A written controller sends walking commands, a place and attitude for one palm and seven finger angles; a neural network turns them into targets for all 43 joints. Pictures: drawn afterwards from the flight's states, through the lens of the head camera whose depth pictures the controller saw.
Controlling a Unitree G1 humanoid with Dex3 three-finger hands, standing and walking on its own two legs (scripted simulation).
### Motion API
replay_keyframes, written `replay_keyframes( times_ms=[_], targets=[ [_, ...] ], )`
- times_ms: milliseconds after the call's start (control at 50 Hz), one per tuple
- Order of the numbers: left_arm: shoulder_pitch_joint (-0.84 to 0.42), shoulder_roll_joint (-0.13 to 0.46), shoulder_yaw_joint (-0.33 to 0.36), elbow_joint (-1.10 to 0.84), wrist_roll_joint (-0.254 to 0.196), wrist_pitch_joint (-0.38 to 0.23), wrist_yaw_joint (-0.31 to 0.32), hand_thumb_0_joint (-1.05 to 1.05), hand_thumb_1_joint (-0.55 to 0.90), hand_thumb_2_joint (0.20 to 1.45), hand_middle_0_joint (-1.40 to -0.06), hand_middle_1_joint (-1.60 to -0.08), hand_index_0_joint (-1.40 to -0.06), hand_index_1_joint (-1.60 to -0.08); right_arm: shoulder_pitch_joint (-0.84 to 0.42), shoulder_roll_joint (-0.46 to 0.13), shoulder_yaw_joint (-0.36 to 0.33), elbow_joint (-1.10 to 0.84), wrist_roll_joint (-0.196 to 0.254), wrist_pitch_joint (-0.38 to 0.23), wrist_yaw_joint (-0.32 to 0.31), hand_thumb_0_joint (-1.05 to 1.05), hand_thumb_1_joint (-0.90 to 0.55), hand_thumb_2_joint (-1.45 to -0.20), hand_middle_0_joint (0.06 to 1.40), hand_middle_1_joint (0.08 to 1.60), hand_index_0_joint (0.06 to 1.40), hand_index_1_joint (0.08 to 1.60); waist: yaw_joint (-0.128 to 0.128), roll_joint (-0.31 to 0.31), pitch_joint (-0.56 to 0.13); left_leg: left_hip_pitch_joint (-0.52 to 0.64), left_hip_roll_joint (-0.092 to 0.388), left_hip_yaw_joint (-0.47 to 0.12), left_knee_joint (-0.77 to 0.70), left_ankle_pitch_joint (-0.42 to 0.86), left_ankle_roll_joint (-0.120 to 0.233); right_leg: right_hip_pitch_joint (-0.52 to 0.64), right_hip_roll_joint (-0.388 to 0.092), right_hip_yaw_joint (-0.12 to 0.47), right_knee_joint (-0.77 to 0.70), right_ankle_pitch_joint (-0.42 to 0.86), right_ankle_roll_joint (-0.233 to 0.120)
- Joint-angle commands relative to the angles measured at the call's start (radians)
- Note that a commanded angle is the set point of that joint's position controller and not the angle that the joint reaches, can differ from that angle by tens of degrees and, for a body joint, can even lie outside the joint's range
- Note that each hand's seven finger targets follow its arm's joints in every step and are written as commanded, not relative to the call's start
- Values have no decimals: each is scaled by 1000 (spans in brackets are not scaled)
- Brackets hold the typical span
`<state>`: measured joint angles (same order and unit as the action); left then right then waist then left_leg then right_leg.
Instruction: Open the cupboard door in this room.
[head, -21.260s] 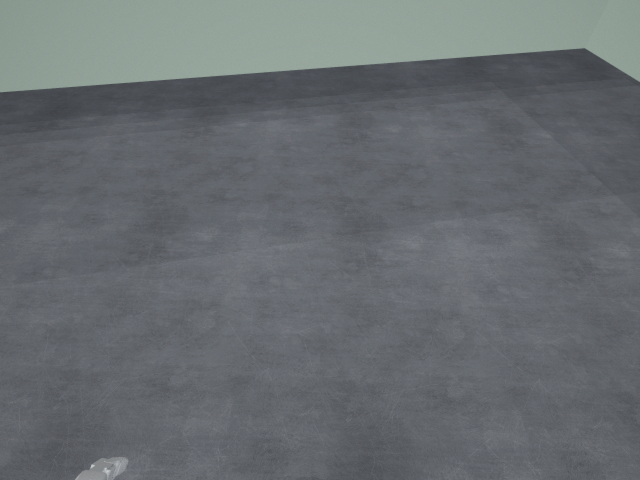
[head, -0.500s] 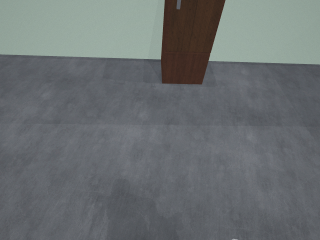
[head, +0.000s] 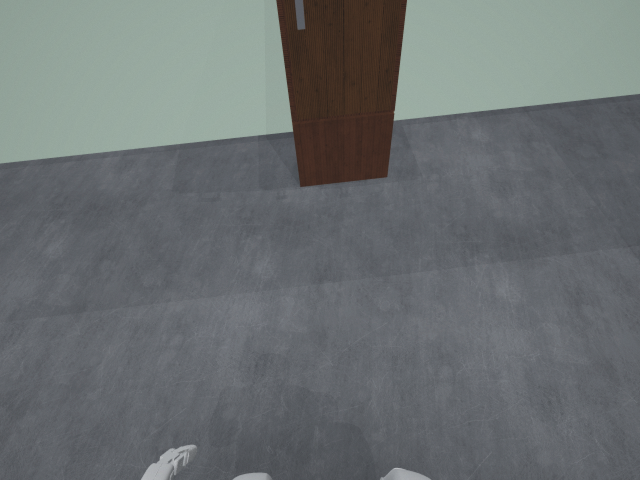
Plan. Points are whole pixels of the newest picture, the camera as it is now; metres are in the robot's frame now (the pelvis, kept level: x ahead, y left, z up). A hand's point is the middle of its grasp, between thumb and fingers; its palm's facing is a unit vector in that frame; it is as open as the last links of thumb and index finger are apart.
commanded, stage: turn or walk to find it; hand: left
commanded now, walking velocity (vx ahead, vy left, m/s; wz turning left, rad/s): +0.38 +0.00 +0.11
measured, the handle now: out of the picture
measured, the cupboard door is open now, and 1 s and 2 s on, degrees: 0 0 0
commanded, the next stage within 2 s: stand and wait in 0.06 s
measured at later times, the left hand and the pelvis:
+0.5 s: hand out of the picture +0.09 +0.18 -0.17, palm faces +0.10 -0.99 -0.13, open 7.3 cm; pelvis +0.14 +0.03 +0.01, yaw +1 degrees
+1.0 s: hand (214, 458) +0.17 +0.17 -0.16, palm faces +0.05 -0.98 -0.20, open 7.3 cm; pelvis +0.18 +0.00 +0.02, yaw +1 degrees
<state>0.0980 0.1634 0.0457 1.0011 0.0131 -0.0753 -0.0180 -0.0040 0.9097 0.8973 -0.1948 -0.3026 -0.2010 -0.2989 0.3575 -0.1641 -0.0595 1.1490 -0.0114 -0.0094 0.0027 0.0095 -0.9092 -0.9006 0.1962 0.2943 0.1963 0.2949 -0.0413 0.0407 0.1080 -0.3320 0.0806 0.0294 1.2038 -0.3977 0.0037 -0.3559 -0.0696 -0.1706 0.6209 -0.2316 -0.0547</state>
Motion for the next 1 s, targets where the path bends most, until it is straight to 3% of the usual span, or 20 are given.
replay_keyframes(
  times_ms=[0, 40, 120, 160, 220, 260, 280, 300, 320, 360, 380, 420, 460, 540, 560, 580, 620, 700, 820, 980],
  targets=[
    [132, 116, 18, 12, 4, -2, 23, 0, 900, 900, -200, -300, -200, -300, 36, -33, -5, -65, -14, -10, 1, 0, -900, -900, 200, 300, 200, 300, 22, -182, -80, -165, 66, -33, 14, 145, -25, 94, -251, 200, -405, 82, -37],
    [150, 103, 21, 24, 8, -8, 24, 0, 900, 900, -200, -300, -200, -300, 41, -24, -6, -66, -19, -3, 7, 0, -900, -900, 200, 300, 200, 300, 13, -164, -79, -165, 65, -11, -56, 173, -38, 83, -222, 165, -429, 55, -41],
    [194, 108, 10, 54, 7, -16, 26, 0, 900, 900, -200, -300, -200, -300, -68, -16, 5, -105, -12, -6, 12, 0, -900, -900, 200, 300, 200, 300, 30, -130, -50, -176, 62, 24, -275, 179, -60, 142, -222, 124, -408, 313, -72],
    [217, 119, 7, 68, 4, -14, 27, 0, 900, 900, -200, -300, -200, -300, -117, -15, 14, -117, -9, -11, 12, 0, -900, -900, 200, 300, 200, 300, 45, -146, -57, -157, 48, 48, -393, 185, -62, 200, -215, 100, -377, 419, -76],
    [253, 122, 1, 102, 4, -4, 32, 0, 900, 900, -200, -300, -200, -300, -178, -17, 23, -126, -6, -21, 7, 0, -900, -900, 200, 300, 200, 300, 68, -167, -68, -93, 20, 63, -525, 182, -52, 258, -217, 107, -324, 534, -74],
    [246, 121, 1, 110, 2, 7, 39, 0, 900, 900, -200, -300, -200, -300, -178, -24, 29, -122, -5, -26, 0, 0, -900, -900, 200, 300, 200, 300, 59, -167, -74, 12, 8, 61, -626, 221, -45, 239, -208, 105, -286, 513, -58],
    [236, 121, 0, 113, 0, 14, 42, 0, 900, 900, -200, -300, -200, -300, -147, -33, 30, -106, -6, -31, -3, 0, -900, -900, 200, 300, 200, 300, 41, -155, -92, 88, -1, 69, -709, 298, -46, 233, -182, 88, -245, 471, -33],
    [253, 102, -4, 120, -2, 21, 44, 0, 900, 900, -200, -300, -200, -300, -111, -61, 28, -90, -7, -39, -5, 0, -900, -900, 200, 300, 200, 300, 35, -94, -119, 194, 20, 46, -768, 477, -38, 197, -142, 69, -181, 387, 2],
    [276, 78, -11, 124, -1, 26, 46, 0, 900, 900, -200, -300, -200, -300, -69, -112, 18, -77, -8, -45, -9, 0, -900, -900, 200, 300, 200, 300, 30, 22, -165, 309, 102, -16, -763, 723, -11, 142, -93, 41, -101, 226, 40],
    [325, 28, -30, 138, -7, 40, 51, 0, 900, 900, -200, -300, -200, -300, -51, -162, 16, -55, -5, -37, -26, 0, -900, -900, 200, 300, 200, 300, 28, 219, -211, 397, 265, -163, -787, 921, 112, 44, -19, 28, 28, -252, 93],
    [304, 37, -31, 139, -10, 49, 53, 0, 900, 900, -200, -300, -200, -300, -61, -153, 20, -51, -3, -31, -36, 0, -900, -900, 200, 300, 200, 300, 21, 262, -206, 350, 277, -185, -850, 873, 146, 48, -18, 63, 124, -371, 98],
    [268, 43, -27, 144, -7, 58, 48, 0, 900, 900, -200, -300, -200, -300, -127, -128, 22, -59, -4, -24, -40, 0, -900, -900, 200, 300, 200, 300, 40, 172, -127, 255, 249, -156, -876, 750, 153, 30, -44, 101, 166, -340, 89],
    [268, 23, -27, 152, -5, 62, 45, 0, 900, 900, -200, -300, -200, -300, -158, -115, 21, -64, -3, -23, -38, 0, -900, -900, 200, 300, 200, 300, 49, 95, -123, 193, 214, -125, -898, 577, 141, 67, -46, 112, 109, -279, 90],
    [339, 16, -31, 171, 6, 63, 46, 0, 900, 900, -200, -300, -200, -300, -207, -91, 13, -77, 5, -17, -33, 0, -900, -900, 200, 300, 200, 300, 83, -5, -108, 74, 124, -69, -886, 207, 71, 195, -39, 101, -178, -26, 92],
    [326, 33, -34, 167, 9, 60, 48, 0, 900, 900, -200, -300, -200, -300, -201, -73, 15, -78, 8, -12, -28, 0, -900, -900, 200, 300, 200, 300, 70, -44, -78, 74, 81, -47, -876, 132, 37, 173, -56, 129, -251, -8, 85],
    [299, 51, -38, 157, 8, 57, 47, 0, 900, 900, -200, -300, -200, -300, -185, -63, 17, -75, 8, -10, -23, 0, -900, -900, 200, 300, 200, 300, 54, -41, -62, 98, 52, -34, -881, 111, 15, 137, -76, 157, -278, -17, 73],
    [246, 70, -35, 143, 6, 51, 45, 0, 900, 900, -200, -300, -200, -300, -155, -56, 17, -67, 3, -3, -22, 0, -900, -900, 200, 300, 200, 300, 36, -160, -7, 147, 37, -14, -856, 156, -2, 49, -82, 173, -309, -67, 62],
    [247, 71, -34, 129, -2, 46, 50, 0, 900, 900, -200, -300, -200, -300, -100, -60, 31, -38, 3, -17, -24, 0, -900, -900, 200, 300, 200, 300, 36, -66, -54, 193, 52, -9, -869, 321, 6, 126, -75, 158, -293, 84, 58],
    [258, 81, -31, 124, -7, 49, 56, 0, 900, 900, -200, -300, -200, -300, -69, -62, 42, -18, 4, -18, -29, 0, -900, -900, 200, 300, 200, 300, 49, -33, -57, 189, 53, -2, -865, 366, 0, 191, -76, 147, -301, 146, 50],
    [268, 72, -30, 123, -11, 50, 62, 0, 900, 900, -200, -300, -200, -300, -18, -50, 44, 8, 4, -15, -35, 0, -900, -900, 200, 300, 200, 300, 47, -50, -57, 200, 52, 7, -850, 398, -3, 218, -77, 138, -302, 213, 41]
  ],
)
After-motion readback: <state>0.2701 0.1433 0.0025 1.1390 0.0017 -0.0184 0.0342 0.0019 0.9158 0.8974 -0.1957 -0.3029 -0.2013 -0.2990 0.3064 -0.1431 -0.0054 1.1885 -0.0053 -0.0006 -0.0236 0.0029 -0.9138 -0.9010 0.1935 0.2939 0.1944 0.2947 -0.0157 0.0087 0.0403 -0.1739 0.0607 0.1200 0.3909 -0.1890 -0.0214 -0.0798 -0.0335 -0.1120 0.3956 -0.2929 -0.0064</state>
